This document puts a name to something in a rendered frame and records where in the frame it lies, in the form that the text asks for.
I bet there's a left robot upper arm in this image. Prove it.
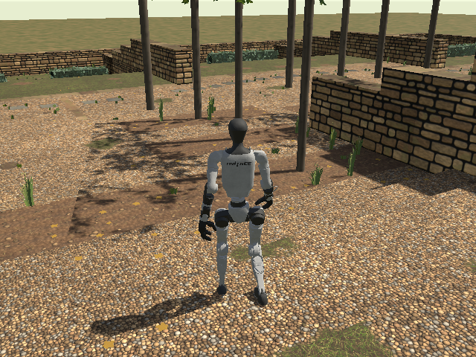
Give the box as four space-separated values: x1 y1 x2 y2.
207 150 222 194

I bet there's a left robot forearm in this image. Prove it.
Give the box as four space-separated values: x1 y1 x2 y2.
199 183 214 222

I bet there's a right robot forearm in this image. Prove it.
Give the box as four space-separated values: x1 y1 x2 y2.
263 178 274 201

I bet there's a humanoid robot torso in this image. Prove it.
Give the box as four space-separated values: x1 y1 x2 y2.
220 147 256 223

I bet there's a right robot hand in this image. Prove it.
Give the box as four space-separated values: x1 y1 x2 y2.
255 196 273 210

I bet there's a left robot hand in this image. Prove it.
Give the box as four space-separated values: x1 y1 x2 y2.
199 220 216 241

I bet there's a robot head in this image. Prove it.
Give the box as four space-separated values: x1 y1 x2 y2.
225 118 251 155

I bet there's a right robot upper arm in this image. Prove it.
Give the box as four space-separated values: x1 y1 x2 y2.
253 150 272 190

